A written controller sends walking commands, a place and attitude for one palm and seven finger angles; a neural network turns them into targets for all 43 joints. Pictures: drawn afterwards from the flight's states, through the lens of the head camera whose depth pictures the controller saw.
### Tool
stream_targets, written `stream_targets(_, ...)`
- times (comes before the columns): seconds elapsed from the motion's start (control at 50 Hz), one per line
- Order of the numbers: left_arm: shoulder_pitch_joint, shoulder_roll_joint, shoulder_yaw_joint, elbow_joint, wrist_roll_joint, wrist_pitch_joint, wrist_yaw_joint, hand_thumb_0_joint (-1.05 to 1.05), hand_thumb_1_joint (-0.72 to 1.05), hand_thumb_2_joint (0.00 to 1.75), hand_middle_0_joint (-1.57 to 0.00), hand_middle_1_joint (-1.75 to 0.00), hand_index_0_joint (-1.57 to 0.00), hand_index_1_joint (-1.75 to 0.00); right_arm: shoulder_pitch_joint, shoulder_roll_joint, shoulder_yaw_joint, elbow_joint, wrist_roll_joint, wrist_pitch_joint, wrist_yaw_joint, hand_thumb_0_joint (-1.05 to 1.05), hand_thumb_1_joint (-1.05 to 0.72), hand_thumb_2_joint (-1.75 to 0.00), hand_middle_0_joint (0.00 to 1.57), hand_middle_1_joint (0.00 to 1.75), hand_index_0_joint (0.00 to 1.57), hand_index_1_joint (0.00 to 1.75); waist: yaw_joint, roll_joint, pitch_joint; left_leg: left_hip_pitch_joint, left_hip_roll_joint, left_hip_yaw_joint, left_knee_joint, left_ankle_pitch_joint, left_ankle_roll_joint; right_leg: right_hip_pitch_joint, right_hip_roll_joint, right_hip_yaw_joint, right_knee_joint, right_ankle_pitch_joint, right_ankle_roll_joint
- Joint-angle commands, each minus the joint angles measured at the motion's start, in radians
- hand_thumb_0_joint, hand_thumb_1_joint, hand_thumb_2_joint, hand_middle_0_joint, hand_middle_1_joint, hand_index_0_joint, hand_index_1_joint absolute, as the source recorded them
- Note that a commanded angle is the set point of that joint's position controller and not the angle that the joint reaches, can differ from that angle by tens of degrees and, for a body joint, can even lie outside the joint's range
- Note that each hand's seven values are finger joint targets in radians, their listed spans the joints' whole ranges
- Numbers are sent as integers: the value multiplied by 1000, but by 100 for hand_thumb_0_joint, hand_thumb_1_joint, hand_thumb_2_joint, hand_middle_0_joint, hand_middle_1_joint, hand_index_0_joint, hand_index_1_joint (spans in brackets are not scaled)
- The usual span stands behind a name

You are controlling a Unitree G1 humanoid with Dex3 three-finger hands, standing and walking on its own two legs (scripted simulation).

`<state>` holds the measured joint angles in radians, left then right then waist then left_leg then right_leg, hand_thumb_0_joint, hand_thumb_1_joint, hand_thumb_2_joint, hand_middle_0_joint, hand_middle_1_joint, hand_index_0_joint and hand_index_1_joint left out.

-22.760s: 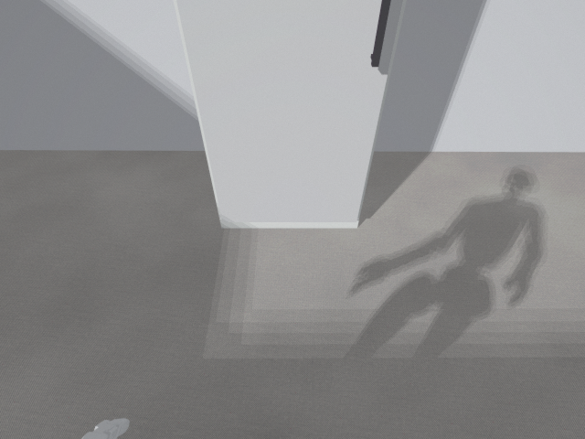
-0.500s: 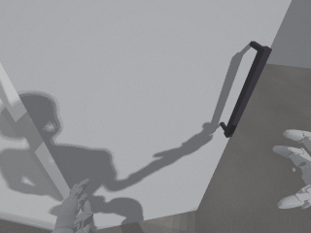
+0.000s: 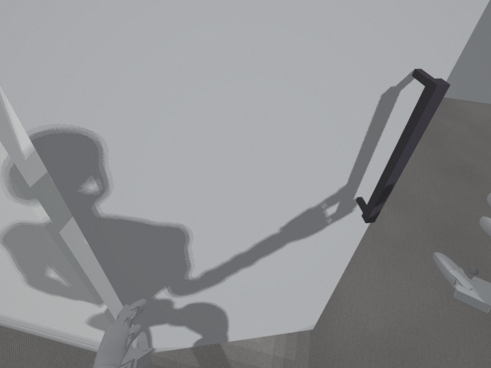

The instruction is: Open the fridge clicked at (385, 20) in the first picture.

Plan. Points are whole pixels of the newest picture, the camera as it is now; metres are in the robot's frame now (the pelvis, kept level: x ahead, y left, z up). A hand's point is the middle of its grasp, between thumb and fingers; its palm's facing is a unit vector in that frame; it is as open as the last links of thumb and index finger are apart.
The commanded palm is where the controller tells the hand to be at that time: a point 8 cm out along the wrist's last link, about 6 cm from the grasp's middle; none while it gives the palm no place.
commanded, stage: draw the hand back to the body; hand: right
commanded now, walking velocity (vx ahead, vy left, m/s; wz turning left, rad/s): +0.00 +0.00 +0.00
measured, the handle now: (390, 157) +0.40 -0.24 +0.18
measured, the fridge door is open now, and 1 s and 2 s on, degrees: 69 69 69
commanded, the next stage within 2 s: step back with the hand held close in 0.56 s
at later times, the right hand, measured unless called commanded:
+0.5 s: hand (465, 269) +0.20 -0.26 +0.17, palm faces +0.49 +0.80 -0.36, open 7.5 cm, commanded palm +0.15 -0.29 +0.18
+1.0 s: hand (469, 286) +0.18 -0.26 +0.16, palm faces +0.32 +0.81 -0.50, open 7.4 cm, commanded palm +0.12 -0.31 +0.18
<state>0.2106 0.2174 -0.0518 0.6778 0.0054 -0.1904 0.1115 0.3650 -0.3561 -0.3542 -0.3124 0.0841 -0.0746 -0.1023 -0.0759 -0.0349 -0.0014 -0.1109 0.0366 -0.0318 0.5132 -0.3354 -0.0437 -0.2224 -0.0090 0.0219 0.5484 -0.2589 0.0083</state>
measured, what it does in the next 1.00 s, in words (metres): stands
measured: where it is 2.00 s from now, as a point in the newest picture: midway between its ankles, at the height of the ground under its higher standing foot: outside the picture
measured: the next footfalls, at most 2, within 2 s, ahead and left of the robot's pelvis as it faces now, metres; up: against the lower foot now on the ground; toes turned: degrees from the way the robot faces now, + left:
left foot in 1.62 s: -0.13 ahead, +0.11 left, +0.00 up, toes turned -10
right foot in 1.76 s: -0.06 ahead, -0.12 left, +0.00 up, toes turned -5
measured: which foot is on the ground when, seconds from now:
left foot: down 0.00-1.00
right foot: down 0.00-1.00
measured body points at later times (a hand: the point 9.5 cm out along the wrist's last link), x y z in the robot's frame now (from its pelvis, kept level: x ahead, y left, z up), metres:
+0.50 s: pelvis +0.01 +0.01 +0.01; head -0.01 +0.03 +0.45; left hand +0.21 +0.22 -0.07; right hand +0.17 -0.30 +0.19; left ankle -0.03 +0.15 -0.73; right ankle +0.03 -0.13 -0.73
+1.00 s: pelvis -0.02 -0.01 +0.01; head +0.01 -0.01 +0.46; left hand +0.17 +0.23 -0.07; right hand +0.16 -0.30 +0.18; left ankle -0.03 +0.15 -0.73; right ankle +0.03 -0.13 -0.73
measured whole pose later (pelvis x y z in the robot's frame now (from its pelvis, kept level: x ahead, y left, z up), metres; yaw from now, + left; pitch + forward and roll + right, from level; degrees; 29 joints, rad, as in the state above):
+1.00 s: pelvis -0.02 -0.01 +0.01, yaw +1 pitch +0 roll +1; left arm 0.15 0.23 0.00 0.56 0.01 -0.02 0.08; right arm 0.55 -0.42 -0.39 -0.49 0.06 -0.15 -0.09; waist -0.02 -0.01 0.06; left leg -0.18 0.03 -0.04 0.42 -0.23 -0.06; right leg -0.29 -0.02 0.01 0.46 -0.17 0.00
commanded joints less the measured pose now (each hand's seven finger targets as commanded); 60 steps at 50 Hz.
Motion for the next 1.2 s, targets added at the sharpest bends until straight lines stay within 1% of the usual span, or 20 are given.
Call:
stream_targets(0.0, -154, 106, 50, -184, 1, -55, 9, 0, 90, 90, -20, -30, -20, -30, -85, -193, -111, -237, -4, -68, -11, 0, -61, -76, 21, 47, 21, 47, -6, -34, -62, -96, -28, 75, -100, 178, 53, 113, -5, -14, -113, 133, -31)
stream_targets(0.12, -155, 108, 55, -188, 5, -36, 6, 0, 90, 90, -20, -30, -20, -30, -42, -193, -119, -251, -4, -61, -8, 0, -83, -87, 20, 34, 20, 34, -8, -21, -54, -76, -28, 74, -119, 245, 52, 131, -5, -30, -113, 195, -34)
stream_targets(0.16, -150, 106, 54, -192, 5, -33, 4, 0, 90, 90, -20, -30, -20, -30, -60, -191, -112, -282, -6, -62, -7, 0, -90, -90, 20, 30, 20, 30, -4, -56, -63, -76, -29, 73, -118, 246, 51, 142, -3, -29, -112, 195, -31)
stream_targets(0.24, -149, 107, 56, -191, 8, -26, 8, 0, 90, 90, -20, -30, -20, -30, -51, -194, -118, -262, -7, -56, -10, 0, -90, -90, 20, 30, 20, 30, -4, -17, -60, -75, -29, 73, -130, 270, 48, 154, -2, -38, -110, 211, -36)
stream_targets(0.34, -152, 104, 54, -187, 9, -18, 7, 0, 90, 90, -20, -30, -20, -30, -71, -181, -104, -260, -11, -50, -8, 0, -90, -90, 20, 30, 20, 30, -1, -47, -53, -73, -31, 73, -137, 272, 47, 168, 1, -40, -119, 220, -34)
stream_targets(0.46, -160, 100, 52, -191, 13, -13, 8, 0, 90, 90, -20, -30, -20, -30, -70, -188, -108, -259, -7, -46, -6, 0, -90, -90, 20, 30, 20, 30, -8, -7, -57, -59, -31, 75, -148, 288, 42, 172, 8, -43, -123, 227, -38)
stream_targets(0.64, -164, 100, 55, -183, 15, -7, 9, 0, 90, 90, -20, -30, -20, -30, -58, -188, -113, -250, -9, -48, -1, 0, -90, -90, 20, 30, 20, 30, -8, -10, -49, -52, -33, 72, -168, 306, 39, 184, 10, -54, -131, 243, -40)
stream_targets(0.66, -171, 98, 55, -191, 16, -11, 7, 0, 90, 90, -20, -30, -20, -30, -102, -179, -88, -297, -10, -53, 1, 0, -90, -90, 20, 30, 20, 30, -4, -19, -63, -53, -31, 69, -169, 302, 37, 194, 13, -54, -132, 235, -41)
stream_targets(0.68, -172, 114, 49, -215, 8, 16, -5, 0, 90, 90, -20, -30, -20, -30, -247, -325, -218, -367, -22, -100, -12, 0, -90, -90, 20, 30, 20, 30, 41, 0, 44, -150, 7, 8, -245, 366, 36, 115, 6, -39, -82, 195, -53)
stream_targets(0.7, -172, 97, 49, -179, 14, 36, -7, 0, 90, 90, -20, -30, -20, -30, -123, -246, -164, -252, -25, -106, -3, 0, -90, -90, 20, 30, 20, 30, 50, 76, 46, -163, 28, 11, -246, 402, 38, 107, 11, -33, -50, 193, -53)
stream_targets(0.72, -187, 103, 56, -191, 17, 47, -9, 0, 90, 90, -20, -30, -20, -30, -120, -256, -163, -269, -32, -110, -1, 0, -90, -90, 20, 30, 20, 30, 43, 92, 36, -158, 38, 12, -242, 461, 39, 103, 15, -35, -41, 218, -50)
stream_targets(0.76, -159, 106, 66, -211, 15, 74, -14, 0, 90, 90, -20, -30, -20, -30, -4, -200, -128, -243, -34, -108, 5, 0, -90, -90, 20, 30, 20, 30, 47, 81, -20, -132, 37, 36, -203, 500, 33, 119, 2, -35, -47, 297, -47)
stream_targets(0.82, -149, 117, 80, -244, 8, 98, -17, 0, 90, 90, -20, -30, -20, -30, 100, -213, -154, -313, -30, -121, -2, 0, -90, -90, 20, 30, 20, 30, 40, -46, -118, -94, 13, 57, -157, 452, 26, 158, -16, -30, -89, 433, -48)
stream_targets(0.88, -143, 111, 84, -270, 3, 119, -20, 0, 90, 90, -20, -30, -20, -30, 153, -233, -182, -380, -22, -132, -8, 0, -90, -90, 20, 30, 20, 30, 40, -34, -182, -79, -6, 64, -125, 443, 18, 160, -29, -25, -95, 492, -48)
stream_targets(0.94, -138, 110, 89, -281, 0, 124, -14, 0, 90, 90, -20, -30, -20, -30, 171, -265, -216, -414, -15, -143, -19, 0, -90, -90, 20, 30, 20, 30, 42, -20, -202, -79, -19, 67, -103, 424, 11, 147, -37, -14, -110, 494, -48)
stream_targets(0.98, -132, 114, 92, -288, -3, 122, -13, 0, 90, 90, -20, -30, -20, -30, 174, -263, -217, -420, -11, -150, -22, 0, -90, -90, 20, 30, 20, 30, 44, -27, -192, -85, -28, 68, -91, 374, 8, 116, -44, -2, -127, 440, -48)
stream_targets(1.02, -133, 125, 95, -284, -1, 111, -9, 0, 90, 90, -20, -30, -20, -30, 157, -280, -230, -435, -15, -161, -27, 0, -90, -90, 20, 30, 20, 30, 42, -82, -179, -73, -40, 70, -73, 313, 8, 65, -52, 16, -162, 349, -53)
stream_targets(1.08, -129, 132, 96, -282, -4, 93, -10, 0, 90, 90, -20, -30, -20, -30, 167, -246, -215, -391, -19, -174, -30, 0, -90, -90, 20, 30, 20, 30, 48, -117, -120, -36, -54, 62, -40, 212, 8, -90, -73, 53, -225, 76, -71)
stream_targets(1.12, -128, 142, 97, -280, -4, 79, -9, 0, 90, 90, -20, -30, -20, -30, 152, -243, -220, -371, -28, -185, -31, 0, -90, -90, 20, 30, 20, 30, 49, -109, -83, 14, -58, 48, -29, 157, 11, -223, -76, 77, -264, -155, -84)
stream_targets(1.18, -119, 142, 98, -276, -6, 61, -14, 0, 90, 90, -20, -30, -20, -30, 136, -223, -205, -361, -39, -201, -33, 0, -90, -90, 20, 30, 20, 30, 52, -78, -47, -17, -52, 22, -63, 24, 18, -298, -67, 84, -240, -309, -85)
